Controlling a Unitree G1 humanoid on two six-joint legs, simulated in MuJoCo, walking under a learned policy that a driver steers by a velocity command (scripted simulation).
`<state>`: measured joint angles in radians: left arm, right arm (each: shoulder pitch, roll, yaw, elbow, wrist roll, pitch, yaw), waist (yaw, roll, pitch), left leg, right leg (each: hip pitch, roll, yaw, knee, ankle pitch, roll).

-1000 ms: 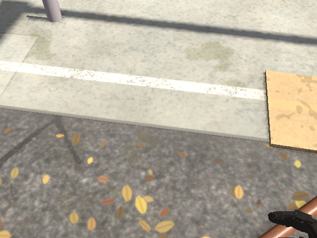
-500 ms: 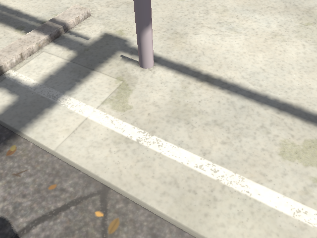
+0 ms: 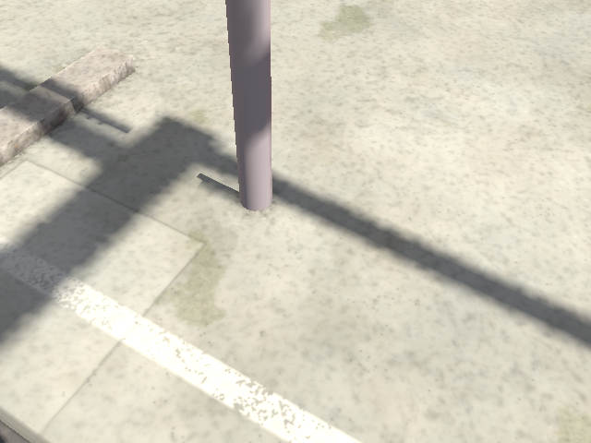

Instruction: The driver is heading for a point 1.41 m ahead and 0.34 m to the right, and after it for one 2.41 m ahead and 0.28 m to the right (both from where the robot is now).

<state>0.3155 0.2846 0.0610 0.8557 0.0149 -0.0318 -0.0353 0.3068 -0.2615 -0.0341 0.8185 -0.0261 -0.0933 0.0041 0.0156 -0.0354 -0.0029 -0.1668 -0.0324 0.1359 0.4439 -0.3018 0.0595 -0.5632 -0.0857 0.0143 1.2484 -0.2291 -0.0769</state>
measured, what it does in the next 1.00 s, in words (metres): walks ahead, turning right: right foot, then left foot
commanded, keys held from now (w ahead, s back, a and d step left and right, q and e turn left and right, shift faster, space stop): w+e+shift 0.48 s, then w+shift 0.40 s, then w+q+shift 0.12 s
